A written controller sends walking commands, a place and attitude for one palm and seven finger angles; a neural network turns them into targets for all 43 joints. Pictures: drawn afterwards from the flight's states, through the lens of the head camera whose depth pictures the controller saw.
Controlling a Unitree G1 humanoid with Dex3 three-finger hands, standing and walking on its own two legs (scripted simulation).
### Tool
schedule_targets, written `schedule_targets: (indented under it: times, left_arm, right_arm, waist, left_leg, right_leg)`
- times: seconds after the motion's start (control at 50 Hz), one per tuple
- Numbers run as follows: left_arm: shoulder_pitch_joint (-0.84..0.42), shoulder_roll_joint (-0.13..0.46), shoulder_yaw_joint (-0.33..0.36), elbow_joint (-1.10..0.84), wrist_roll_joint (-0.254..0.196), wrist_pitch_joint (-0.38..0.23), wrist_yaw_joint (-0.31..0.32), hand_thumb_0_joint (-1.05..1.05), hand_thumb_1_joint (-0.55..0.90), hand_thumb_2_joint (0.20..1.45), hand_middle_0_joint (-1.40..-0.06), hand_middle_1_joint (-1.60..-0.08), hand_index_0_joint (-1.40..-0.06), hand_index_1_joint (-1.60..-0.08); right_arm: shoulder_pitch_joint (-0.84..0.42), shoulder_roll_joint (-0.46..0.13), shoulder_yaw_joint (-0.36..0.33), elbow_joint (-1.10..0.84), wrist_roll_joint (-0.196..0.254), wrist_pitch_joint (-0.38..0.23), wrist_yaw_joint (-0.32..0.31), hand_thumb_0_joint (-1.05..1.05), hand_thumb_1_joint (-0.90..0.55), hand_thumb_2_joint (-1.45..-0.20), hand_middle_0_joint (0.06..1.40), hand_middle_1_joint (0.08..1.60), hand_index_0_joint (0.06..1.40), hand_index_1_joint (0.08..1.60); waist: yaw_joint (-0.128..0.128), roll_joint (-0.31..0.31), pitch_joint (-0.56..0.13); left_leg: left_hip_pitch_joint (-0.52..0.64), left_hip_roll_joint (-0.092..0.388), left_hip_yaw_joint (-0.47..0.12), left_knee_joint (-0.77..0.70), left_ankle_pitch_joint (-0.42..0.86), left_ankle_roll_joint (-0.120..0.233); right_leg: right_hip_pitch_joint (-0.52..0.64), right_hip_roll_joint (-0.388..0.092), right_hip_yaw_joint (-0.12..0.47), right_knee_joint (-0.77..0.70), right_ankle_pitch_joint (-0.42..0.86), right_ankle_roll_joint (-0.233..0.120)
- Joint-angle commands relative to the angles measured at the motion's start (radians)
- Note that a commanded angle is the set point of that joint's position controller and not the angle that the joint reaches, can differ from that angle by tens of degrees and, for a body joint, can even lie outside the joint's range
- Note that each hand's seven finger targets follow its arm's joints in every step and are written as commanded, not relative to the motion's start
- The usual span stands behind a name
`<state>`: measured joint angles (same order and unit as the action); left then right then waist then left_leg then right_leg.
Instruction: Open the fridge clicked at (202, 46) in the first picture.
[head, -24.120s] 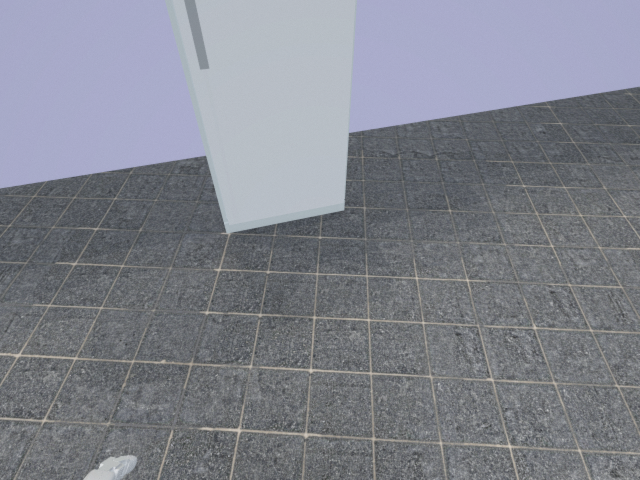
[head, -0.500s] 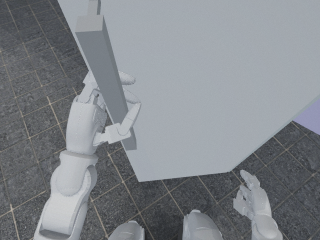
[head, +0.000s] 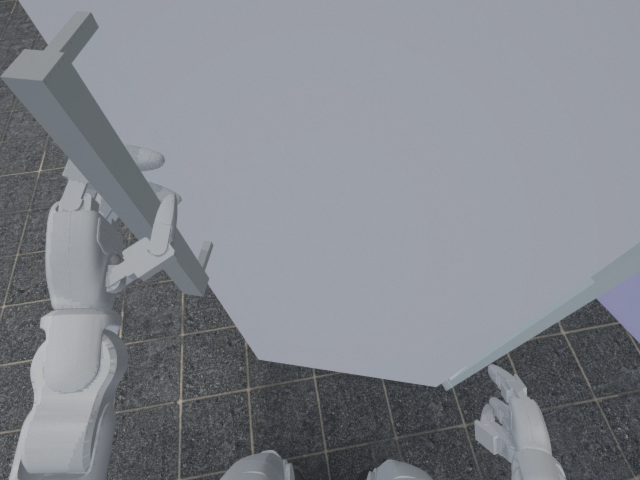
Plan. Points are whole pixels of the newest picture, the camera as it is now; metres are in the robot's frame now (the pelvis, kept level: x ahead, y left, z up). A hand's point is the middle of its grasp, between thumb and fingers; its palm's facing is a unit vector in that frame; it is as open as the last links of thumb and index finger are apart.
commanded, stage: walk backward, drawing the door open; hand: left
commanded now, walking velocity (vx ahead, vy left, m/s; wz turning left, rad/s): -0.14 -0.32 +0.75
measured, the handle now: (155, 196) +0.36 +0.16 +0.16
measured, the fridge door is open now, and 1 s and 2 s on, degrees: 53 71 70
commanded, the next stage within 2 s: stop walking and hold the door back in 0.36 s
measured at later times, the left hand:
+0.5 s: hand (152, 381) +0.19 +0.13 +0.16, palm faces +0.63 -0.70 -0.32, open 6.9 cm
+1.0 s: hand (156, 390) +0.19 +0.12 +0.17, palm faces +0.63 -0.74 -0.23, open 5.8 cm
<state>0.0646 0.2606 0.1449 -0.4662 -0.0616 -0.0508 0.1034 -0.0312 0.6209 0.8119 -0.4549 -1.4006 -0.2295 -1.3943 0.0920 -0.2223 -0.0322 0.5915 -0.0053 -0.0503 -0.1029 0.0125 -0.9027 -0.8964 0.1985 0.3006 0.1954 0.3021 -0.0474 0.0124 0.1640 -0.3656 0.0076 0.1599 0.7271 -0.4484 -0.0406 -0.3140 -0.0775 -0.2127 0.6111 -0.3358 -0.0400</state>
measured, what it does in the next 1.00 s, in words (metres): steps to the right, turning left: left foot, then right foot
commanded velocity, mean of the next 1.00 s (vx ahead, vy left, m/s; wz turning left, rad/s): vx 0.03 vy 0.00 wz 0.26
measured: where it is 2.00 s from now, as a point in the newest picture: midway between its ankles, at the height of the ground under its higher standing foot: outside the picture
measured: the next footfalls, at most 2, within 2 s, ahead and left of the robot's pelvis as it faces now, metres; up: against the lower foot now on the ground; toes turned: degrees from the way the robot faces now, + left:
left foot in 0.02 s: +0.02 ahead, +0.08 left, +0.00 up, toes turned +9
right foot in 0.36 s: +0.08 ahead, -0.30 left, +0.00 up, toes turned +9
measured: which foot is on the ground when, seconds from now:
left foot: up 0.00-0.00, down 0.02-0.36, up 0.38-0.70, down 0.72-1.00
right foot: down 0.00-0.02, up 0.04-0.34, down 0.36-0.72, up 0.74-1.00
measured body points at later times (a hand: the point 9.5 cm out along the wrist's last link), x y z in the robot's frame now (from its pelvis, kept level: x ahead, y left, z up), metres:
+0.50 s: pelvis -0.02 -0.19 +0.00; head +0.04 -0.20 +0.45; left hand +0.16 +0.16 +0.18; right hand +0.22 -0.38 -0.10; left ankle -0.07 -0.07 -0.64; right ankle +0.04 -0.31 -0.73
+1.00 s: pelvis -0.12 -0.25 +0.00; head -0.08 -0.25 +0.45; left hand +0.15 +0.16 +0.19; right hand +0.10 -0.37 -0.12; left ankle -0.12 -0.14 -0.73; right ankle -0.07 -0.35 -0.72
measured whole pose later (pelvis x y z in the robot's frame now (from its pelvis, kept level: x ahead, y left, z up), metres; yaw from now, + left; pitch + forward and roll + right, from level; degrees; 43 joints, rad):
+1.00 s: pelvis -0.12 -0.25 +0.00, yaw +24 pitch -2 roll -1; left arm -0.75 0.36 0.12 0.70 -0.05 -0.10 0.09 -0.10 0.61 0.73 -0.45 -1.40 -0.43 -1.40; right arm 0.19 -0.17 0.08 0.70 0.05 -0.05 -0.09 0.01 -0.90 -0.90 0.20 0.30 0.20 0.30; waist 0.07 0.04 0.11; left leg -0.31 0.01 0.03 0.57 -0.23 0.02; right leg -0.29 -0.01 -0.07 0.66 -0.41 0.03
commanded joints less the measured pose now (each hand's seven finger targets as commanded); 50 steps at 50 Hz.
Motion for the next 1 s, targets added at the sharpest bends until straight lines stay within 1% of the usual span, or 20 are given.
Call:
schedule_targets:
  times: [0.0, 0.02, 0.04, 0.06, 0.16, 0.26, 0.3, 0.34, 0.36, 0.4, 0.46, 0.54, 0.64, 0.66, 0.72, 0.74, 0.76, 0.82, 0.94, 0.98]
  left_arm:
    - [-0.242, 0.110, 0.044, -0.357, -0.009, -0.142, 0.006, 0.000, 0.900, 0.900, -0.450, -1.400, -0.450, -1.400]
    - [-0.283, 0.145, 0.056, -0.352, 0.031, -0.167, -0.004, 0.000, 0.900, 0.900, -0.450, -1.400, -0.450, -1.400]
    - [-0.295, 0.177, 0.102, -0.321, 0.044, -0.173, -0.010, 0.000, 0.900, 0.900, -0.450, -1.400, -0.450, -1.400]
    - [-0.350, 0.232, 0.139, -0.404, 0.035, -0.172, -0.018, 0.000, 0.900, 0.900, -0.450, -1.400, -0.450, -1.400]
    - [-0.277, 0.178, 0.132, -0.264, 0.019, -0.116, -0.007, 0.000, 0.900, 0.900, -0.450, -1.400, -0.450, -1.400]
    - [-0.261, 0.240, 0.215, -0.173, -0.003, -0.111, 0.018, 0.000, 0.900, 0.900, -0.450, -1.400, -0.450, -1.400]
    - [-0.263, 0.265, 0.246, -0.145, -0.001, -0.117, 0.022, 0.000, 0.900, 0.900, -0.450, -1.400, -0.450, -1.400]
    - [-0.207, 0.426, 0.362, -0.119, 0.007, -0.099, 0.032, 0.000, 0.900, 0.900, -0.450, -1.400, -0.450, -1.400]
    - [-0.185, 0.415, 0.369, -0.073, 0.011, -0.087, 0.040, 0.000, 0.900, 0.900, -0.450, -1.400, -0.450, -1.400]
    - [-0.154, 0.406, 0.387, -0.129, 0.000, -0.100, 0.042, 0.000, 0.900, 0.900, -0.450, -1.400, -0.450, -1.400]
    - [-0.156, 0.334, 0.353, 0.070, -0.007, -0.107, 0.052, 0.000, 0.900, 0.900, -0.450, -1.400, -0.450, -1.400]
    - [-0.473, 0.370, 0.329, 0.218, 0.007, -0.120, 0.075, 0.000, 0.900, 0.900, -0.450, -1.400, -0.450, -1.400]
    - [-0.765, 0.327, 0.179, 0.382, 0.017, -0.145, 0.061, 0.000, 0.900, 0.900, -0.450, -1.400, -0.450, -1.400]
    - [-0.838, 0.331, 0.160, 0.383, 0.007, -0.152, 0.054, 0.000, 0.900, 0.900, -0.450, -1.400, -0.450, -1.400]
    - [-0.980, 0.303, 0.095, 0.444, 0.012, -0.174, 0.040, 0.000, 0.900, 0.900, -0.450, -1.400, -0.450, -1.400]
    - [-1.012, 0.239, 0.016, 0.509, 0.026, -0.174, 0.029, 0.000, 0.900, 0.900, -0.450, -1.400, -0.450, -1.400]
    - [-1.079, 0.332, 0.087, 0.553, 0.031, -0.174, 0.035, 0.000, 0.900, 0.900, -0.450, -1.400, -0.450, -1.400]
    - [-1.205, 0.297, 0.044, 0.701, 0.026, -0.143, 0.026, 0.000, 0.900, 0.900, -0.450, -1.400, -0.450, -1.400]
    - [-1.383, 0.341, 0.060, 0.981, 0.019, -0.126, 0.004, 0.000, 0.900, 0.900, -0.450, -1.400, -0.450, -1.400]
    - [-1.383, 0.402, 0.094, 1.049, 0.029, -0.130, -0.001, 0.000, 0.900, 0.900, -0.450, -1.400, -0.450, -1.400]
  right_arm:
    - [0.000, -0.096, -0.042, -0.158, -0.005, -0.050, -0.009, 0.000, -0.900, -0.900, 0.200, 0.300, 0.200, 0.300]
    - [-0.002, -0.082, -0.022, -0.137, -0.018, -0.066, 0.010, 0.000, -0.900, -0.900, 0.200, 0.300, 0.200, 0.300]
    - [-0.019, -0.095, -0.025, -0.128, -0.010, -0.072, 0.033, 0.000, -0.900, -0.900, 0.200, 0.300, 0.200, 0.300]
    - [-0.046, -0.082, -0.026, -0.132, -0.018, -0.074, 0.029, 0.000, -0.900, -0.900, 0.200, 0.300, 0.200, 0.300]
    - [0.004, -0.098, -0.047, -0.087, 0.008, -0.089, 0.031, 0.000, -0.900, -0.900, 0.200, 0.300, 0.200, 0.300]
    - [0.008, -0.104, -0.030, -0.120, 0.029, -0.099, 0.032, 0.000, -0.900, -0.900, 0.200, 0.300, 0.200, 0.300]
    - [0.012, -0.088, -0.026, -0.123, 0.036, -0.105, 0.038, 0.000, -0.900, -0.900, 0.200, 0.300, 0.200, 0.300]
    - [-0.025, -0.040, -0.016, -0.142, 0.026, -0.089, 0.028, 0.000, -0.900, -0.900, 0.200, 0.300, 0.200, 0.300]
    - [-0.038, -0.054, -0.007, -0.125, 0.021, -0.094, 0.021, 0.000, -0.900, -0.900, 0.200, 0.300, 0.200, 0.300]
    - [-0.045, -0.074, -0.010, -0.116, 0.018, -0.074, 0.028, 0.000, -0.900, -0.900, 0.200, 0.300, 0.200, 0.300]
    - [-0.084, -0.070, 0.018, -0.086, 0.010, -0.040, 0.010, 0.000, -0.900, -0.900, 0.200, 0.300, 0.200, 0.300]
    - [-0.040, -0.108, -0.003, -0.074, 0.011, -0.043, -0.016, 0.000, -0.900, -0.900, 0.200, 0.300, 0.200, 0.300]
    - [0.010, -0.140, -0.002, -0.048, 0.030, -0.034, -0.002, 0.000, -0.900, -0.900, 0.200, 0.300, 0.200, 0.300]
    - [0.012, -0.153, -0.007, -0.047, 0.035, -0.029, 0.000, 0.000, -0.900, -0.900, 0.200, 0.300, 0.200, 0.300]
    - [0.005, -0.171, -0.003, -0.071, 0.044, -0.029, 0.009, 0.000, -0.900, -0.900, 0.200, 0.300, 0.200, 0.300]
    - [0.012, -0.130, 0.017, -0.061, 0.039, -0.033, 0.012, 0.000, -0.900, -0.900, 0.200, 0.300, 0.200, 0.300]
    - [0.027, -0.150, 0.005, -0.051, 0.042, -0.037, 0.006, 0.000, -0.900, -0.900, 0.200, 0.300, 0.200, 0.300]
    - [0.058, -0.169, -0.005, -0.022, 0.059, -0.038, -0.002, 0.000, -0.900, -0.900, 0.200, 0.300, 0.200, 0.300]
    - [0.070, -0.170, 0.017, 0.011, 0.049, -0.036, -0.015, 0.000, -0.900, -0.900, 0.200, 0.300, 0.200, 0.300]
    - [0.086, -0.164, 0.021, 0.016, 0.044, -0.033, -0.017, 0.000, -0.900, -0.900, 0.200, 0.300, 0.200, 0.300]
  waist:
    - [0.008, 0.205, -0.480]
    - [0.032, 0.198, -0.481]
    - [0.039, 0.126, -0.428]
    - [0.027, 0.254, -0.449]
    - [0.046, 0.275, -0.409]
    - [0.043, 0.340, -0.387]
    - [0.058, 0.182, -0.389]
    - [0.075, -0.384, -0.389]
    - [0.088, -0.243, -0.400]
    - [0.062, -0.220, -0.388]
    - [0.058, -0.147, -0.348]
    - [0.068, -0.219, -0.390]
    - [0.052, -0.126, -0.405]
    - [0.035, -0.048, -0.399]
    - [0.062, 0.398, -0.340]
    - [0.034, 0.372, -0.339]
    - [0.039, 0.332, -0.348]
    - [0.042, 0.129, -0.352]
    - [0.065, 0.137, -0.418]
    - [0.063, 0.032, -0.435]
  left_leg:
    - [0.651, 0.446, -0.586, -0.384, 0.996, 0.188]
    - [0.682, 0.583, -0.765, -0.327, 1.266, 0.287]
    - [0.615, 0.562, -0.665, -0.335, 1.083, 0.285]
    - [0.587, 0.494, -0.637, -0.334, 1.047, 0.263]
    - [0.394, 0.278, -0.258, -0.304, 0.809, 0.134]
    - [0.245, 0.244, -0.257, -0.269, 0.599, 0.134]
    - [0.164, 0.147, -0.225, -0.117, 0.391, 0.070]
    - [-0.124, -0.068, -0.155, 0.407, -0.236, -0.002]
    - [-0.131, -0.044, -0.236, 0.562, -0.237, 0.012]
    - [-0.206, 0.024, -0.227, 0.640, -0.159, -0.013]
    - [-0.138, 0.032, -0.150, 0.381, -0.112, -0.019]
    - [-0.017, -0.002, -0.137, 0.187, -0.065, 0.007]
    - [0.132, -0.017, -0.118, -0.188, 0.042, 0.044]
    - [0.222, -0.004, -0.108, -0.323, 0.125, 0.050]
    - [0.258, 0.318, -0.431, -0.392, 0.514, 0.223]
    - [0.237, 0.320, -0.484, -0.423, 0.422, 0.248]
    - [0.266, 0.325, -0.512, -0.416, 0.363, 0.258]
    - [0.307, 0.263, -0.402, -0.369, 0.268, 0.242]
    - [0.197, 0.212, -0.325, -0.313, 0.063, 0.186]
    - [0.061, 0.137, -0.235, -0.156, 0.047, 0.126]
  right_leg:
    - [-0.310, 0.038, 0.096, 0.467, -0.049, 0.073]
    - [-0.388, 0.041, 0.248, 0.554, -0.285, 0.079]
    - [-0.408, 0.032, 0.296, 0.568, -0.208, 0.066]
    - [-0.384, 0.024, 0.293, 0.583, -0.191, 0.069]
    - [-0.151, 0.050, 0.214, 0.275, 0.016, 0.095]
    - [0.074, 0.114, 0.112, 0.009, -0.013, 0.122]
    - [0.214, 0.085, 0.118, -0.240, 0.200, 0.130]
    - [0.221, -0.289, 0.504, -0.306, 0.551, -0.032]
    - [0.189, -0.355, 0.481, -0.270, 0.661, -0.098]
    - [0.243, -0.340, 0.418, -0.189, 0.597, -0.133]
    - [0.256, -0.264, 0.230, -0.150, 0.711, -0.095]
    - [0.217, -0.315, 0.325, -0.196, 0.669, -0.076]
    - [0.169, -0.306, 0.341, -0.186, 0.372, -0.042]
    - [0.123, -0.255, 0.291, -0.123, 0.287, -0.009]
    - [-0.121, 0.016, 0.127, 0.264, -0.171, 0.075]
    - [-0.171, 0.015, 0.179, 0.385, -0.197, 0.065]
    - [-0.216, 0.017, 0.199, 0.423, -0.191, 0.064]
    - [-0.218, 0.031, 0.187, 0.365, -0.077, 0.076]
    - [0.099, 0.080, 0.119, -0.044, -0.064, 0.063]
    - [0.272, -0.004, 0.254, -0.228, -0.090, 0.020]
